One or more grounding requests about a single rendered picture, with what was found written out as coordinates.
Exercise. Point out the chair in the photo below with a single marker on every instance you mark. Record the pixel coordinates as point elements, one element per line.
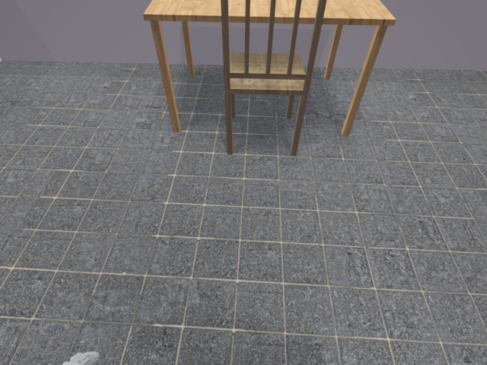
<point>268,73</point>

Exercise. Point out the table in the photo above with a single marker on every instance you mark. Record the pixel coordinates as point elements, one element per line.
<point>339,12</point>

